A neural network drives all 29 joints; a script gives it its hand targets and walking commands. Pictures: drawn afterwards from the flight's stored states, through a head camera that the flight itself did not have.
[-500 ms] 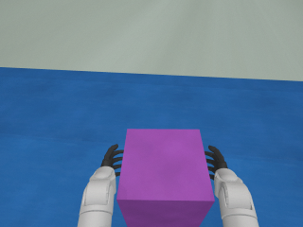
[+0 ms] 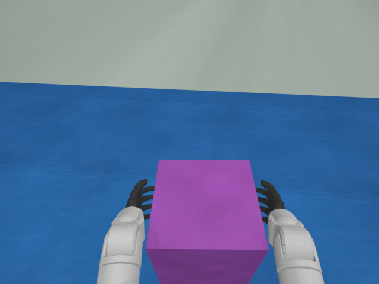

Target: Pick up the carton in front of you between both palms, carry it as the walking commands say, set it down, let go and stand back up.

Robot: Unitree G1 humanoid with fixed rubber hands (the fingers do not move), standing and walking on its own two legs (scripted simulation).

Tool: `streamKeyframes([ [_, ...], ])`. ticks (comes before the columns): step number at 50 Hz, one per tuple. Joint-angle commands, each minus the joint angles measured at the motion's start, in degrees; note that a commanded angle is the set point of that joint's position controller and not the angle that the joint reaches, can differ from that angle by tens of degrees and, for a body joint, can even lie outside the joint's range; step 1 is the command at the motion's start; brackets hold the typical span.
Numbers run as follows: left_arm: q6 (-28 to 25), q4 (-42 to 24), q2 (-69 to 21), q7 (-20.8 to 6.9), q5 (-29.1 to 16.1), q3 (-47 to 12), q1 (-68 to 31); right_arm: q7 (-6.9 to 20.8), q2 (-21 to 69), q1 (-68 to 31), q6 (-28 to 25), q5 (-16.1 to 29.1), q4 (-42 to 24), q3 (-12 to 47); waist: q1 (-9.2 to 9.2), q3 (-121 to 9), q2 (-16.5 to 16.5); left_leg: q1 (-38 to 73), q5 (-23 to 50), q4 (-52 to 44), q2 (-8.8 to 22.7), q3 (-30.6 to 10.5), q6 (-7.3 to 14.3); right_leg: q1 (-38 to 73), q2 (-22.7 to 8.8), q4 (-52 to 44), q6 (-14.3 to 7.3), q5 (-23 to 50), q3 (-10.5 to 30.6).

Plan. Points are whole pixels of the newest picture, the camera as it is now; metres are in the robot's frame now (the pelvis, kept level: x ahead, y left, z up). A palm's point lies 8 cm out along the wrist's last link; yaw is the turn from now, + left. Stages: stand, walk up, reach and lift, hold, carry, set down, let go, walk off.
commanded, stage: carry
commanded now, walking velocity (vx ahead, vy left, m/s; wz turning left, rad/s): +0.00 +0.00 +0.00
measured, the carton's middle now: (203, 225) +0.30 +0.00 -0.03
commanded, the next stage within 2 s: hold in 0.16 s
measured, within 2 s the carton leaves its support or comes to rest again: neither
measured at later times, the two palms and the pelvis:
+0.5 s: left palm (117, 235) +0.23 +0.17 +0.05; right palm (264, 219) +0.27 -0.12 +0.04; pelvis -0.02 -0.01 +0.01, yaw +7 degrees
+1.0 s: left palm (133, 224) +0.26 +0.15 +0.03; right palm (270, 209) +0.31 -0.14 +0.03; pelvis -0.04 -0.05 -0.01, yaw +9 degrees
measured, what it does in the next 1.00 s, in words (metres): shifts its weight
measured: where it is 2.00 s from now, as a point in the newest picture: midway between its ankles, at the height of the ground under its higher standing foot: outside the picture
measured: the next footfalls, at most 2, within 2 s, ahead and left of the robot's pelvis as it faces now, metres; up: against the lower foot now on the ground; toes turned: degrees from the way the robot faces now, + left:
none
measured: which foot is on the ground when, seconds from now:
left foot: down 0.00-1.00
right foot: down 0.00-1.00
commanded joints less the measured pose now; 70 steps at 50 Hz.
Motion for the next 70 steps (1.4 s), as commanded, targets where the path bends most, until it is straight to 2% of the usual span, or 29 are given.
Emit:
streamKeyframes([
  [1, -1.8, -3.8, -49.6, -12.7, -13.6, -31.9, -25.7, 11.8, 49.9, -26.1, -2.2, 13.2, -3.9, 31.5, -0.04, -12.8, -0.2, -1.3, 13.4, -5.7, 7.4, -6.4, 0.5, 10.0, -5.3, -2.4, 0.0, 9.2, 6.6],
  [8, -1.8, -3.8, -49.6, -12.7, -13.6, -31.8, -25.6, 11.7, 49.8, -26.0, -2.1, 13.2, -4.0, 31.5, -0.04, -12.8, -0.2, -1.4, 13.6, -5.6, 7.4, -6.5, 0.5, 9.9, -5.3, -2.4, 0.1, 9.3, 6.6],
  [9, -2.2, -2.4, -50.6, -12.8, -13.0, -30.0, -20.4, 11.7, 51.0, -20.2, -1.8, 13.4, -5.7, 31.2, -0.62, -4.3, 3.9, -2.5, 28.6, -9.8, -3.7, -15.2, 0.7, 26.0, 10.6, -3.5, -1.7, 19.5, 15.4],
  [10, -3.5, -5.2, -49.8, -12.3, -12.4, -29.8, -21.5, 11.4, 49.1, -21.2, -2.7, 13.0, -7.4, 30.6, -0.02, -8.1, 3.8, -2.7, 31.5, -9.4, -3.6, -16.2, 0.0, 30.4, 9.5, -3.7, -2.1, 23.9, 17.2],
  [11, -3.9, -3.1, -47.7, -11.3, -10.6, -27.4, -17.8, 11.5, 47.1, -21.1, -3.0, 12.4, -7.9, 30.4, 1.05, -7.8, 2.9, 4.5, 29.9, -10.2, -3.6, -15.7, 0.2, 26.0, 9.0, -4.4, -1.4, 25.9, 17.5],
  [12, -4.2, -3.6, -47.3, -11.1, -10.0, -27.4, -18.6, 11.6, 47.4, -22.2, -3.3, 12.7, -8.6, 31.4, 1.01, -8.1, 1.0, 5.8, 30.5, -9.8, -3.9, -15.3, -0.1, 25.4, 10.0, -4.9, -0.7, 24.6, 17.1],
  [13, -4.4, -2.9, -47.3, -10.9, -9.8, -26.9, -18.7, 11.6, 47.6, -22.9, -3.5, 13.2, -8.5, 32.1, 1.77, -8.7, 0.1, 6.8, 31.4, -10.0, -4.1, -15.2, -0.3, 25.7, 10.1, -5.2, -0.2, 24.7, 17.2],
  [14, -4.6, -2.6, -47.4, -10.7, -9.7, -26.7, -19.0, 11.8, 46.7, -23.8, -3.7, 13.0, -8.6, 32.1, 1.79, -8.1, 1.6, 7.4, 26.2, -11.3, -4.2, -15.1, -0.1, 25.0, 10.2, -5.7, 0.0, 20.3, 16.8],
  [15, -4.7, -2.8, -47.5, -10.9, -10.0, -27.4, -20.4, 11.9, 47.3, -23.8, -3.8, 13.0, -8.2, 32.0, 1.13, -6.9, 0.3, 7.9, 26.2, -11.0, -4.4, -15.0, -0.2, 23.4, 10.8, -6.1, 0.2, 18.4, 16.4],
  [16, -4.7, -3.3, -48.2, -11.1, -10.9, -28.8, -22.0, 11.7, 47.9, -24.0, -4.0, 13.1, -7.8, 32.1, 0.64, -7.6, 0.5, 8.4, 26.7, -10.6, -4.4, -15.0, -0.5, 23.7, 11.0, -6.4, 0.1, 17.6, 16.4],
  [19, -4.5, -4.2, -49.2, -12.2, -12.6, -31.2, -25.1, 11.1, 48.5, -22.6, -4.0, 11.6, -5.8, 30.0, -1.53, -6.4, 1.4, 6.8, 21.7, -11.0, -4.1, -15.1, -1.0, 23.5, 11.1, -6.7, -0.6, 12.9, 16.1],
  [22, -4.2, -2.9, -49.2, -13.2, -12.7, -31.0, -26.7, 11.0, 48.9, -22.6, -3.8, 10.3, -3.7, 28.3, -2.17, -4.1, 1.7, 2.2, 15.1, -12.1, -3.9, -15.1, -0.8, 25.6, 10.7, -6.7, -1.0, 9.4, 16.1],
  [29, -4.5, 1.3, -50.5, -14.0, -11.5, -28.0, -28.1, 12.4, 51.0, -26.7, -3.2, 10.6, -2.0, 28.8, -0.54, -1.5, 1.0, -5.6, 4.5, -14.0, -3.6, -14.7, 1.1, 30.3, 10.0, -6.4, -0.2, 4.2, 16.0],
  [37, -5.6, 4.9, -51.7, -15.4, -9.9, -24.9, -32.7, 14.2, 54.1, -33.0, -3.3, 11.3, 0.9, 28.8, 0.93, -2.1, -0.3, -7.0, -1.1, -12.9, -4.2, -13.6, 2.3, 30.3, 8.9, -7.6, 0.4, -3.2, 16.8],
  [41, -7.9, 12.1, -50.4, -17.4, -6.7, -19.3, -40.6, 14.7, 56.1, -39.4, -4.7, 9.4, 9.5, 22.9, 0.51, -1.0, -1.3, -7.7, -4.5, -9.4, -4.7, -13.0, 2.8, 27.3, 7.6, -8.3, 0.5, -12.6, 19.1],
  [44, -10.5, 19.8, -48.3, -18.2, -2.7, -12.1, -47.5, 13.9, 55.2, -44.6, -6.6, 6.1, 18.0, 14.8, -0.1, 0.9, -1.7, -8.9, -6.2, -5.8, -5.1, -12.9, 2.8, 23.5, 7.0, -7.9, 0.5, -18.1, 20.4],
  [46, -12.1, 24.9, -45.8, -17.7, 0.8, -6.3, -50.0, 12.5, 52.6, -47.0, -8.0, 3.0, 22.9, 8.4, -0.42, 2.9, -1.8, -11.5, -6.8, -3.4, -5.2, -13.0, 2.9, 21.4, 6.8, -6.9, 0.4, -20.0, 20.9],
  [50, -14.9, 30.8, -38.7, -15.2, 7.1, 4.0, -50.1, 9.5, 43.1, -47.2, -11.3, -3.7, 27.4, -2.9, -1.55, 3.9, -0.8, -18.1, -6.2, 0.5, -5.4, -13.2, 2.6, 16.5, 7.7, -2.5, 0.2, -17.1, 20.4],
  [53, -18.3, 32.1, -34.6, -13.5, 9.2, 7.2, -49.0, 8.1, 37.2, -46.3, -15.3, -6.4, 27.6, -6.7, -1.84, 0.8, 0.1, -23.7, -3.9, 3.7, -6.2, -12.8, 2.0, 11.5, 8.8, 2.2, 0.1, -9.9, 18.9],
  [57, -24.8, 31.6, -35.1, -12.7, 7.2, 4.4, -47.9, 7.7, 37.1, -45.8, -22.5, -5.8, 26.6, -3.3, -1.93, -8.0, 0.3, -30.0, 1.7, 8.7, -7.5, -12.3, 1.1, 6.4, 9.9, 9.2, 0.3, 2.7, 17.8],
  [60, -30.4, 31.0, -38.2, -12.5, 4.2, -0.7, -48.4, 8.0, 40.5, -47.6, -28.6, -3.3, 25.6, 2.8, -1.33, -16.8, 0.0, -35.6, 5.0, 12.5, -8.8, -12.0, 0.2, 4.1, 10.3, 14.9, 0.7, 10.5, 17.5],
  [63, -35.2, 29.4, -42.5, -12.0, 0.5, -8.2, -51.4, 8.4, 44.4, -50.8, -33.6, -0.2, 24.0, 10.1, -1.67, -29.7, -0.2, -40.8, 8.5, 17.6, -9.9, -11.7, -0.9, 2.9, 10.6, 21.7, 0.9, 17.3, 17.6],
  [67, -37.6, 24.4, -47.1, -10.3, -5.2, -19.0, -54.7, 8.8, 46.3, -54.0, -36.2, 4.1, 18.9, 19.0, -3.19, -50.6, 0.1, -43.1, 16.5, 24.8, -10.6, -11.6, -2.4, -0.4, 11.4, 30.2, 1.1, 25.6, 16.6],
  [70, -36.6, 21.5, -48.7, -8.7, -7.5, -23.6, -55.4, 9.6, 45.7, -54.0, -35.3, 5.7, 16.6, 21.8, -4.53, -58.2, 0.5, -44.0, 19.3, 28.7, -10.8, -11.8, -3.1, -7.1, 12.3, 34.0, 1.4, 25.2, 15.3],
])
